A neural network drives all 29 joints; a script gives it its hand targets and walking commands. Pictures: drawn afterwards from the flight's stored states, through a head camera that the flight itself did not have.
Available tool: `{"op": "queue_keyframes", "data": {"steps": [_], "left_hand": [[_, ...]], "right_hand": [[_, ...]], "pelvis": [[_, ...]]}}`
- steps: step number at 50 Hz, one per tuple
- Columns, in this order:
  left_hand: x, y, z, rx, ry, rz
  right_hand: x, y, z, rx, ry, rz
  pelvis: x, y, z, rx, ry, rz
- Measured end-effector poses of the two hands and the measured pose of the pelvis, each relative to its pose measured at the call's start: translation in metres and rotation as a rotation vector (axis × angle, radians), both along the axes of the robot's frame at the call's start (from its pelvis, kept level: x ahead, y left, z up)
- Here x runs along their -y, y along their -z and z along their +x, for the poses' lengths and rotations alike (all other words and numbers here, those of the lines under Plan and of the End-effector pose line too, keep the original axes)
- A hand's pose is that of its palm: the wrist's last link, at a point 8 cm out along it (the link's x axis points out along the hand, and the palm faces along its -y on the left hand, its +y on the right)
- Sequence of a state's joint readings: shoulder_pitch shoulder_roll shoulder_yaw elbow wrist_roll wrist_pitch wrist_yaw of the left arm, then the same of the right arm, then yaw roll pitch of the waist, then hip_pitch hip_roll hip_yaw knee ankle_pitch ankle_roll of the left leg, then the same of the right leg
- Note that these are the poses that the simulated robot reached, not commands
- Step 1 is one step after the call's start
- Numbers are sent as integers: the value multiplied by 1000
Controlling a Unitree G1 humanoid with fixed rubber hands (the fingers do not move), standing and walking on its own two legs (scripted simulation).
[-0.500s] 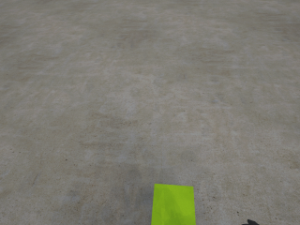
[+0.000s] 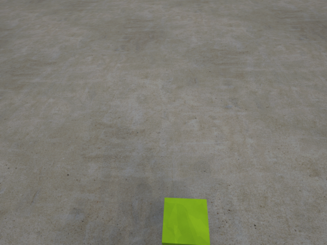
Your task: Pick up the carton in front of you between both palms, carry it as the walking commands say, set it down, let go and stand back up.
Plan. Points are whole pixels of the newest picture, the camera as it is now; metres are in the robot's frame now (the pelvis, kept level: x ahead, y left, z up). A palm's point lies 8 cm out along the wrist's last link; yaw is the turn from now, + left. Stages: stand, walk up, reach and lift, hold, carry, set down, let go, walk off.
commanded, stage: stand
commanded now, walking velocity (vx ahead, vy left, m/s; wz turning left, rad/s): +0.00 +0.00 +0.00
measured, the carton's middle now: (184, 226) +0.33 -0.05 -0.64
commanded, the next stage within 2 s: none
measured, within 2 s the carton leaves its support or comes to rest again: neither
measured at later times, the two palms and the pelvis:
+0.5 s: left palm out of the picture -0.03 +0.23 -0.13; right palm out of the picture -0.08 -0.22 -0.14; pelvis -0.02 +0.01 +0.01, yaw -1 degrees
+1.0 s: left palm out of the picture -0.06 +0.23 -0.14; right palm out of the picture -0.11 -0.19 -0.14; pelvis -0.03 +0.02 +0.01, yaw -1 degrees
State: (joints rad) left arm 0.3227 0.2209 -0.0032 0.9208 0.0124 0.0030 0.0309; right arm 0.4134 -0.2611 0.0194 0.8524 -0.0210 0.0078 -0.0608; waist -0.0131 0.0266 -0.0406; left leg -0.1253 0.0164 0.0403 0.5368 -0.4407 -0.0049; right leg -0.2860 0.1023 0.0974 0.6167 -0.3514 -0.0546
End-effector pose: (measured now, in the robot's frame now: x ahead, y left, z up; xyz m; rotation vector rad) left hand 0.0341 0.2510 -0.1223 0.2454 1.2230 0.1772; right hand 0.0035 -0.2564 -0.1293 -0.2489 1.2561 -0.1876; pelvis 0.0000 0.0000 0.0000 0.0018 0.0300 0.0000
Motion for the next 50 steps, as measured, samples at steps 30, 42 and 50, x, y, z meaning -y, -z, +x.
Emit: {"op": "queue_keyframes", "data": {"steps": [30, 42, 50], "left_hand": [[20, 11, -74, -201, -34, -65], [23, 13, -87, -230, -40, -81], [22, 13, -93, -241, -42, -89]], "right_hand": [[-44, 10, -90, -233, 75, 89], [-57, 10, -105, -263, 89, 105], [-65, 9, -110, -271, 97, 112]], "pelvis": [[-9, -7, -21, 43, 20, 1], [-13, -8, -27, 46, 22, 0], [-17, -9, -30, 48, 23, -1]]}}
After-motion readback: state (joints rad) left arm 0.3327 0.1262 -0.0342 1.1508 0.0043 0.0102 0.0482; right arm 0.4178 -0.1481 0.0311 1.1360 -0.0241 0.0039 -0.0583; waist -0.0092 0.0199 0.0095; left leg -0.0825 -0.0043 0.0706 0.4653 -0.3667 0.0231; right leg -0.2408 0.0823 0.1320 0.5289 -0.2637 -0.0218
